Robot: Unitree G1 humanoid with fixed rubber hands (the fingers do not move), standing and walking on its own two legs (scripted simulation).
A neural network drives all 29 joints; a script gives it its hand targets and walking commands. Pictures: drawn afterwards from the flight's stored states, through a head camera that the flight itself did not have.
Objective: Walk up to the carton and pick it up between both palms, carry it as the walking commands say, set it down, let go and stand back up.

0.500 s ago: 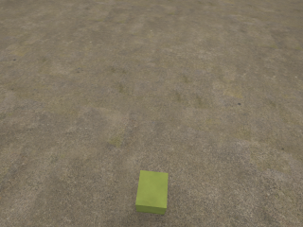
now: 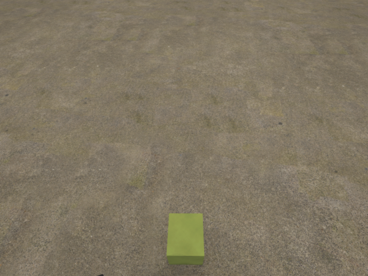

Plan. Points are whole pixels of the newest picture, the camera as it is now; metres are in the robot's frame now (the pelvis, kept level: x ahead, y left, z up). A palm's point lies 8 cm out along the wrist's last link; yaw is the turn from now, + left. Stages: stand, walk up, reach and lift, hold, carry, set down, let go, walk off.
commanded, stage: walk up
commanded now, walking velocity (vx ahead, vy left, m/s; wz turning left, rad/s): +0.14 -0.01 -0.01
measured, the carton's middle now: (185, 239) +0.40 +0.02 -0.68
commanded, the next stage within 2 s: stand in 0.02 s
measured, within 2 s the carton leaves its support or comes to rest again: neither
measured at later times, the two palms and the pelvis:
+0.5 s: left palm out of the picture +0.06 +0.24 -0.12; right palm out of the picture +0.02 -0.22 -0.14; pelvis -0.02 +0.00 +0.00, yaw +0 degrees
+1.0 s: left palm out of the picture +0.09 +0.23 -0.13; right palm out of the picture +0.07 -0.23 -0.13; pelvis -0.04 +0.00 -0.01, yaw +0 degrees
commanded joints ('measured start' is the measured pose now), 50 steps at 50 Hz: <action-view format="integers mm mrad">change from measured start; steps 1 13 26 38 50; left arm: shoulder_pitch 91 53 55 46 -282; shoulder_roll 84 76 70 79 159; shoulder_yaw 9 7 2 1 52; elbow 9 1 -10 -2 -400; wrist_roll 0 0 -4 -5 -69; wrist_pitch -20 -21 -20 -21 257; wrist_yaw -1 4 5 7 -35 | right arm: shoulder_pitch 113 72 71 66 -418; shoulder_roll -92 -80 -70 -76 -140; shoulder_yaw -45 -33 -30 -29 -3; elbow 52 49 54 46 -437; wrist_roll -35 -32 -40 -40 44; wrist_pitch -21 -21 -18 -22 228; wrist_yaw -5 -8 -7 -8 2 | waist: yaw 7 24 18 20 70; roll -70 -45 -43 -43 -169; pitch -102 -13 8 13 44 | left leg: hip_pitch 124 80 68 57 141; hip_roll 75 79 69 73 -51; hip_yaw -98 -123 -136 -141 -192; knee -102 -160 -154 -156 103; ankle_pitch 158 220 168 165 -52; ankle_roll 30 10 6 11 47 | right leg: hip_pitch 124 75 38 37 -393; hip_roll -129 -115 -128 -135 -103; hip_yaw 100 90 112 114 123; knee -153 -144 -181 -169 -94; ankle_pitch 120 241 175 154 -258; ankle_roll -42 -14 -21 -22 -65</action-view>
